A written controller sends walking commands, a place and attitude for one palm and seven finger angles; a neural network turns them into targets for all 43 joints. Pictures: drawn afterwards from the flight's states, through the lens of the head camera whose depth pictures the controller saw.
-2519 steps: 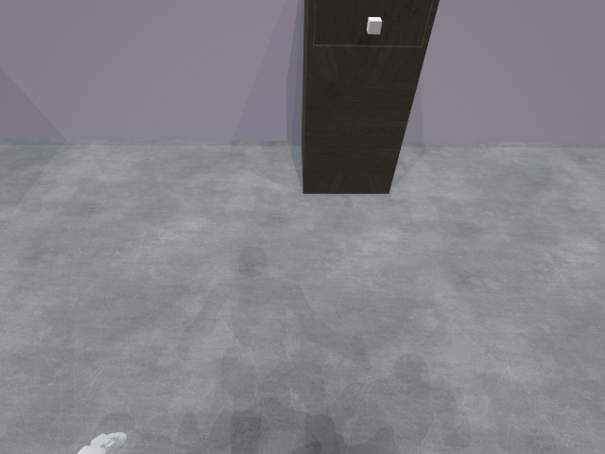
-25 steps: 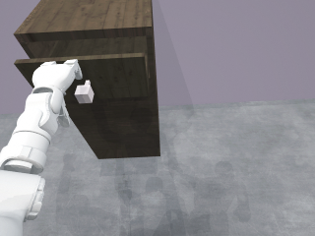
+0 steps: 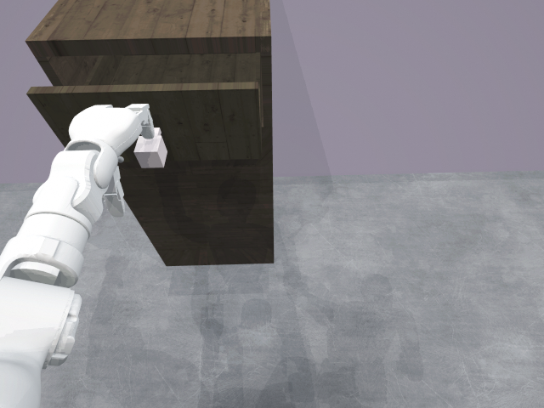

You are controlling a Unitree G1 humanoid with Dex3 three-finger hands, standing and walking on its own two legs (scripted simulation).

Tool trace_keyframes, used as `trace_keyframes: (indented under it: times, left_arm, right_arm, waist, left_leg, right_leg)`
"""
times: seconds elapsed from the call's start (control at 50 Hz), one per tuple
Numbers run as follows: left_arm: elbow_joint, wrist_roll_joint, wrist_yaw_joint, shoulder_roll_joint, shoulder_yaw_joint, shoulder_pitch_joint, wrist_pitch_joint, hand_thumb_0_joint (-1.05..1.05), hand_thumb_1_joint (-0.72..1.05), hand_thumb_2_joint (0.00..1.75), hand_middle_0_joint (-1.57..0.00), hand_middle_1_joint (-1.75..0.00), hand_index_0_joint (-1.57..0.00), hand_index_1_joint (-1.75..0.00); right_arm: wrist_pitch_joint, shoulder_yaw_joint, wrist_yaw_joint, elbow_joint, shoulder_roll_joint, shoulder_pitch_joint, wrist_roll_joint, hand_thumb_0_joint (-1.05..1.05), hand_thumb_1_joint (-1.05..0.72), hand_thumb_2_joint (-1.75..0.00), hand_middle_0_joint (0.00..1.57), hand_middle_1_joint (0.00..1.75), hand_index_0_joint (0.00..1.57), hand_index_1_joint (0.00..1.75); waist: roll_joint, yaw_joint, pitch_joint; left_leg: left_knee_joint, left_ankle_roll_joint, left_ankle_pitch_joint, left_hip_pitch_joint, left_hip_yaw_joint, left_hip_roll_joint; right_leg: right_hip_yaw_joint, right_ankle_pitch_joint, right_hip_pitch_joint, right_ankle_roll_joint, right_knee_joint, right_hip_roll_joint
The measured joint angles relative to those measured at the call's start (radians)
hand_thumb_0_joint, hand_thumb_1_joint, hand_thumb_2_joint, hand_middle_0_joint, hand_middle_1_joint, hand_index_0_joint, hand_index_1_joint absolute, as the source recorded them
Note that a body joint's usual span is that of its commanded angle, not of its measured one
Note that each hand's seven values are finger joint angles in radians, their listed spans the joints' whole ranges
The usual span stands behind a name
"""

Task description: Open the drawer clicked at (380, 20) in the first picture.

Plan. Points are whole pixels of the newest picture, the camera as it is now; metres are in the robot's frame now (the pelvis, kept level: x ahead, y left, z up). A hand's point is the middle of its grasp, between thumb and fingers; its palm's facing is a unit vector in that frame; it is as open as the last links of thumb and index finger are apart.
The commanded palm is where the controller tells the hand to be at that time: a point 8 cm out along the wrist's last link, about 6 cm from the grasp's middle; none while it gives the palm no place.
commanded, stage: re-aim the fingers above the handle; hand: left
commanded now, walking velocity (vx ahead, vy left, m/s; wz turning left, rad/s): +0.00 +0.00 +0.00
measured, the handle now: (153, 144) +0.55 +0.23 +0.05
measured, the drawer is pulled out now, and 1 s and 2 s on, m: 0.11 0.11 0.11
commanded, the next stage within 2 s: lower the fingers behind the handle in 1.18 s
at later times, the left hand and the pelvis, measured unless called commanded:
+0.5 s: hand (134, 168) +0.44 +0.22 +0.10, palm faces -0.17 -0.02 -0.99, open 13.9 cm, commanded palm +0.45 +0.22 +0.18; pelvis +0.01 +0.00 +0.00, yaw +0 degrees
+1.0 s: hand (162, 164) +0.45 +0.18 +0.10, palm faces -0.15 -0.03 -0.99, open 13.8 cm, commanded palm +0.45 +0.22 +0.18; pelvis +0.00 +0.00 +0.00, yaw +0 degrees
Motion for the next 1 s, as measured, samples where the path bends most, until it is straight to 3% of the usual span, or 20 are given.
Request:
trace_keyframes:
  times: [0.06,0.1,0.14,0.2,0.26,0.34,0.38,0.42,0.46,0.52,0.58,0.62,0.66,0.7,0.74,0.8,0.86,0.94,1.0]
  left_arm:
    - [-0.066,-0.001,-0.002,-0.034,0.0,0.011,-0.096,0.0,-0.49,0.3,-0.32,-1.2,-0.32,-1.2]
    - [-0.094,0.013,0.041,-0.051,0.032,0.014,-0.15,0.0,-0.49,0.3,-0.32,-1.2,-0.32,-1.2]
    - [-0.09,0.032,0.107,-0.058,0.075,0.003,-0.167,0.0,-0.49,0.3,-0.33,-1.2,-0.32,-1.2]
    - [-0.048,0.064,0.21,-0.054,0.119,-0.033,-0.097,0.0,-0.49,0.3,-0.32,-1.2,-0.32,-1.2]
    - [-0.002,0.09,0.254,-0.035,0.152,-0.039,0.02,0.0,-0.49,0.3,-0.32,-1.2,-0.32,-1.2]
    - [0.008,0.061,0.175,-0.009,0.119,0.016,0.168,0.0,-0.49,0.3,-0.32,-1.2,-0.31,-1.2]
    - [-0.034,0.02,0.097,-0.009,0.084,0.062,0.195,0.0,-0.49,0.3,-0.32,-1.2,-0.31,-1.2]
    - [-0.089,-0.013,0.023,-0.016,0.039,0.098,0.177,0.0,-0.49,0.3,-0.32,-1.2,-0.31,-1.2]
    - [-0.142,-0.032,-0.029,-0.029,-0.003,0.116,0.117,0.0,-0.49,0.3,-0.32,-1.2,-0.31,-1.2]
    - [-0.187,-0.025,-0.038,-0.056,-0.035,0.111,-0.009,0.0,-0.49,0.3,-0.32,-1.2,-0.32,-1.2]
    - [-0.198,-0.004,0.025,-0.075,-0.016,0.083,-0.111,0.0,-0.49,0.3,-0.33,-1.2,-0.32,-1.2]
    - [-0.178,0.015,0.096,-0.077,0.021,0.056,-0.136,0.0,-0.49,0.3,-0.33,-1.2,-0.32,-1.2]
    - [-0.127,0.033,0.17,-0.067,0.06,0.017,-0.113,0.0,-0.49,0.3,-0.33,-1.2,-0.32,-1.2]
    - [-0.053,0.053,0.224,-0.046,0.083,-0.029,-0.046,0.0,-0.49,0.3,-0.32,-1.2,-0.32,-1.2]
    - [0.027,0.071,0.238,-0.019,0.101,-0.066,0.033,0.0,-0.49,0.3,-0.32,-1.2,-0.32,-1.2]
    - [0.117,0.069,0.178,0.021,0.091,-0.08,0.133,0.0,-0.49,0.3,-0.32,-1.2,-0.31,-1.2]
    - [0.075,0.02,0.053,0.028,0.03,-0.033,0.16,0.0,-0.49,0.3,-0.32,-1.2,-0.31,-1.2]
    - [-0.105,-0.039,-0.057,-0.016,-0.029,0.062,0.034,0.0,-0.49,0.3,-0.32,-1.2,-0.31,-1.2]
    - [-0.185,-0.047,-0.04,-0.066,-0.024,0.092,-0.103,0.0,-0.49,0.3,-0.32,-1.2,-0.32,-1.2]
  right_arm:
    - [-0.011,-0.006,-0.006,-0.007,0.0,-0.005,-0.009,0.01,-0.9,-0.9,0.21,0.3,0.2,0.3]
    - [-0.017,-0.008,-0.004,-0.017,-0.001,-0.013,-0.014,0.01,-0.9,-0.9,0.21,0.3,0.2,0.3]
    - [-0.02,-0.006,0.003,-0.025,0.0,-0.023,-0.018,0.01,-0.9,-0.9,0.21,0.3,0.2,0.3]
    - [-0.025,-0.004,0.024,-0.025,0.006,-0.032,-0.024,0.01,-0.9,-0.9,0.2,0.3,0.2,0.3]
    - [-0.016,0.002,0.043,-0.016,0.011,-0.029,-0.025,0.01,-0.9,-0.9,0.2,0.3,0.2,0.3]
    - [0.012,0.009,0.056,-0.012,0.013,-0.003,-0.008,0.01,-0.9,-0.9,0.2,0.3,0.2,0.3]
    - [0.025,0.011,0.049,-0.013,0.014,0.009,0.001,0.01,-0.9,-0.9,0.21,0.3,0.2,0.3]
    - [0.029,0.012,0.035,-0.014,0.015,0.013,0.006,0.01,-0.9,-0.9,0.21,0.3,0.2,0.3]
    - [0.023,0.013,0.018,-0.014,0.013,0.005,0.007,0.01,-0.9,-0.9,0.21,0.3,0.2,0.3]
    - [0.004,0.006,-0.001,-0.02,0.006,-0.023,0.0,0.01,-0.9,-0.9,0.21,0.3,0.2,0.3]
    - [-0.017,-0.003,-0.002,-0.033,-0.004,-0.059,-0.01,0.01,-0.9,-0.9,0.21,0.3,0.2,0.3]
    - [-0.027,-0.005,0.001,-0.04,-0.007,-0.08,-0.014,0.01,-0.9,-0.9,0.2,0.3,0.2,0.3]
    - [-0.032,0.0,0.007,-0.04,-0.006,-0.097,-0.016,0.01,-0.9,-0.9,0.2,0.3,0.2,0.3]
    - [-0.031,0.009,0.013,-0.034,-0.002,-0.106,-0.014,0.01,-0.9,-0.9,0.2,0.3,0.2,0.3]
    - [-0.023,0.017,0.021,-0.025,0.002,-0.104,-0.014,0.01,-0.9,-0.9,0.2,0.3,0.2,0.3]
    - [-0.002,0.024,0.024,-0.02,0.006,-0.074,-0.006,0.01,-0.9,-0.9,0.2,0.3,0.2,0.3]
    - [0.014,0.016,0.018,-0.019,0.007,-0.022,-0.001,0.01,-0.9,-0.9,0.21,0.3,0.2,0.3]
    - [0.017,0.005,-0.002,-0.003,0.001,0.019,-0.005,0.01,-0.9,-0.9,0.21,0.3,0.2,0.3]
    - [0.007,-0.004,-0.009,0.002,-0.003,0.011,-0.009,0.01,-0.9,-0.9,0.21,0.3,0.2,0.3]
  waist:
    - [-0.012,-0.01,0.007]
    - [-0.014,-0.02,0.008]
    - [-0.013,-0.031,0.009]
    - [-0.005,-0.035,0.007]
    - [0.014,-0.025,-0.006]
    - [0.039,-0.006,-0.032]
    - [0.04,0.001,-0.035]
    - [0.031,0.005,-0.03]
    - [0.016,0.007,-0.017]
    - [-0.005,0.01,0.001]
    - [-0.014,0.006,0.017]
    - [-0.014,0.001,0.02]
    - [-0.011,-0.005,0.02]
    - [-0.007,-0.007,0.018]
    - [0.001,-0.008,0.011]
    - [0.015,-0.007,-0.006]
    - [0.025,-0.001,-0.014]
    - [0.017,0.004,-0.008]
    - [0.006,0.0,0.004]
  left_leg:
    - [0.014,0.002,-0.007,-0.008,0.001,-0.002]
    - [0.027,0.003,-0.013,-0.021,0.008,-0.001]
    - [0.038,0.004,-0.017,-0.038,0.017,0.001]
    - [0.042,0.005,-0.017,-0.06,0.031,0.004]
    - [0.029,0.007,-0.013,-0.064,0.046,0.008]
    - [-0.003,0.009,-0.007,-0.031,0.05,0.008]
    - [-0.018,0.009,-0.005,0.0,0.042,0.006]
    - [-0.026,0.009,-0.004,0.028,0.029,0.002]
    - [-0.023,0.007,-0.005,0.045,0.012,-0.002]
    - [-0.005,0.004,-0.008,0.042,-0.003,-0.006]
    - [0.017,0.0,-0.01,0.018,-0.004,-0.005]
    - [0.027,-0.001,-0.01,-0.003,0.001,-0.003]
    - [0.031,-0.002,-0.007,-0.021,0.007,0.0]
    - [0.029,-0.004,-0.003,-0.034,0.014,0.003]
    - [0.02,-0.006,0.003,-0.042,0.02,0.006]
    - [0.0,-0.006,0.009,-0.036,0.024,0.009]
    - [-0.018,-0.005,0.01,-0.009,0.016,0.008]
    - [-0.018,-0.004,0.001,0.027,-0.002,0.001]
    - [-0.001,-0.005,-0.009,0.031,-0.003,0.0]
  right_leg:
    - [0.001,-0.005,-0.007,0.002,0.011,-0.002]
    - [0.008,-0.008,-0.023,0.003,0.023,-0.001]
    - [0.017,-0.01,-0.044,0.005,0.036,0.0]
    - [0.031,-0.007,-0.073,0.007,0.045,0.002]
    - [0.046,0.001,-0.084,0.01,0.035,0.006]
    - [0.05,0.007,-0.052,0.012,0.004,0.007]
    - [0.043,0.007,-0.018,0.011,-0.012,0.005]
    - [0.029,0.004,0.016,0.01,-0.022,0.001]
    - [0.012,-0.001,0.042,0.007,-0.024,-0.003]
    - [-0.003,-0.008,0.046,0.003,-0.008,-0.006]
    - [-0.004,-0.011,0.021,0.0,0.014,-0.005]
    - [0.001,-0.011,-0.004,-0.001,0.029,-0.003]
    - [0.007,-0.008,-0.027,-0.001,0.038,-0.001]
    - [0.014,-0.004,-0.046,-0.002,0.041,0.002]
    - [0.021,0.002,-0.059,-0.003,0.037,0.005]
    - [0.025,0.009,-0.056,-0.003,0.02,0.008]
    - [0.016,0.01,-0.022,-0.003,-0.005,0.008]
    - [-0.001,-0.003,0.025,-0.004,-0.012,0.001]
    - [-0.002,-0.012,0.029,-0.004,0.004,0.0]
